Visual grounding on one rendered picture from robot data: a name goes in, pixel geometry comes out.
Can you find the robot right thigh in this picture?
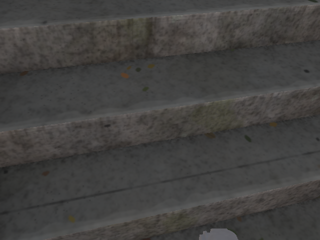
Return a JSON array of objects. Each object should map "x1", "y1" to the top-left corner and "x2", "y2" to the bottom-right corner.
[{"x1": 199, "y1": 228, "x2": 238, "y2": 240}]

